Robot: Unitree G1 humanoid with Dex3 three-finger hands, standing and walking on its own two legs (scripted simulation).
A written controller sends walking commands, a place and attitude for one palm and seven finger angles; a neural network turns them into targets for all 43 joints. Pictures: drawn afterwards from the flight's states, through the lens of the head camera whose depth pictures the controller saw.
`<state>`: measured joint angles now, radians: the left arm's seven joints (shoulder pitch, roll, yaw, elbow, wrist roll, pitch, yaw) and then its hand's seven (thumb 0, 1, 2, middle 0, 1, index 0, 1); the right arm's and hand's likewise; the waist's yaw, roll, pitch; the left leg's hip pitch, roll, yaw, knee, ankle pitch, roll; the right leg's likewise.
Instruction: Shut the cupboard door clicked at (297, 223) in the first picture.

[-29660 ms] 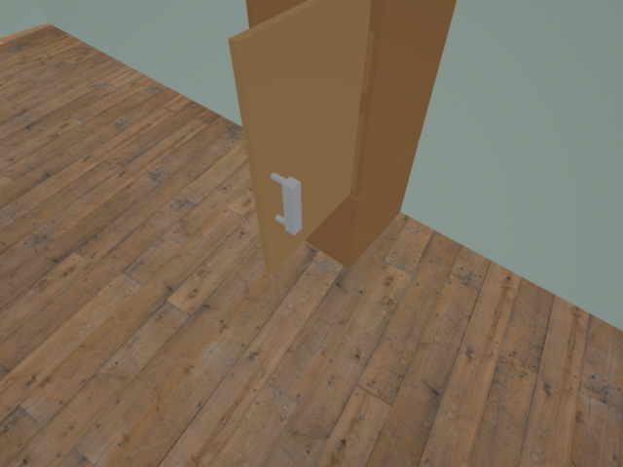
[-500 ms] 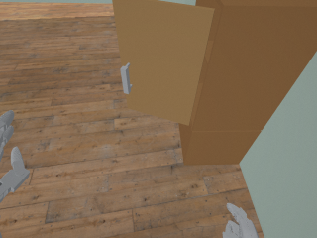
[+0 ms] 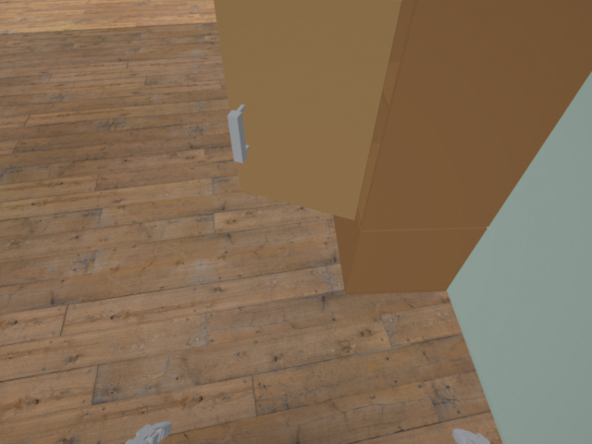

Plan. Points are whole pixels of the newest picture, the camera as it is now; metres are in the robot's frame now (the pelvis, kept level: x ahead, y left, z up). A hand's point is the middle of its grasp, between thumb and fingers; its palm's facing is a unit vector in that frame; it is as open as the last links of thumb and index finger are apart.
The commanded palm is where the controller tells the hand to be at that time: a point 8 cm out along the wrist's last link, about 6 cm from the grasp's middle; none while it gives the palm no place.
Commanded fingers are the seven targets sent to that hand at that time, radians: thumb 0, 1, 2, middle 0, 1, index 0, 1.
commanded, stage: let the arm hang, fingers relaxed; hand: left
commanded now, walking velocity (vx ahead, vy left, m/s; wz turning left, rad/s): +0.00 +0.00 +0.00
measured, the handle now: (241, 133) +0.85 +0.17 -0.09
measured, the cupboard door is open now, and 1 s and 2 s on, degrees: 68 68 68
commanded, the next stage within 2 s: look to check the result in 0.84 s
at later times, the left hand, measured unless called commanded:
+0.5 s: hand out of the picture -0.03 +0.19 -0.16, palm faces +0.01 -0.97 -0.24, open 7.4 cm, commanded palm none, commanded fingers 0.00 0.90 0.90 -0.20 -0.30 -0.20 -0.30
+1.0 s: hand out of the picture +0.01 +0.17 -0.16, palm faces +0.00 -0.98 -0.19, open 7.4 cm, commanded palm none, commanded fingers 0.00 0.90 0.90 -0.20 -0.30 -0.20 -0.30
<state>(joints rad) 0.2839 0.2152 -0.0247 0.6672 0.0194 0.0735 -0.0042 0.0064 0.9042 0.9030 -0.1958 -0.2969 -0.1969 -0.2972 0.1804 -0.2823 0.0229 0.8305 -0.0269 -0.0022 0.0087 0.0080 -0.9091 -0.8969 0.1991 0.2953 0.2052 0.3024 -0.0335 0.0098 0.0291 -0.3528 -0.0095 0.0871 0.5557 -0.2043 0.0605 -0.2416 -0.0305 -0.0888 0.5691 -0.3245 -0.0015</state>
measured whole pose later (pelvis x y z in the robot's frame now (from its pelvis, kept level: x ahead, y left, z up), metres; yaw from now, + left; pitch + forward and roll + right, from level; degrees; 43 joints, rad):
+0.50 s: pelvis +0.00 -0.01 +0.01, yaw +0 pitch -2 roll -1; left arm 0.35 0.19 0.01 1.12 0.02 0.02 0.02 0.00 0.91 0.90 -0.20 -0.30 -0.20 -0.30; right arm 0.29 -0.17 0.00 1.10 -0.02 0.02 -0.02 0.00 -0.91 -0.90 0.20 0.30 0.20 0.30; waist -0.01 0.03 0.02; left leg -0.26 0.00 0.09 0.43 -0.15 0.05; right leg -0.15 -0.01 -0.09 0.43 -0.26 -0.01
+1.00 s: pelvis +0.02 -0.01 +0.01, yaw -1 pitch -1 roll +0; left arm 0.30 0.16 0.01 1.13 0.01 0.00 0.03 0.00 0.91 0.90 -0.20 -0.30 -0.20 -0.30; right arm 0.28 -0.15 0.00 1.13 -0.02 0.00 -0.03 0.00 -0.91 -0.90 0.20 0.30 0.20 0.30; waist -0.01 0.00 0.04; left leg -0.22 0.00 0.09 0.40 -0.16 0.05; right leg -0.10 -0.01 -0.08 0.38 -0.26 -0.01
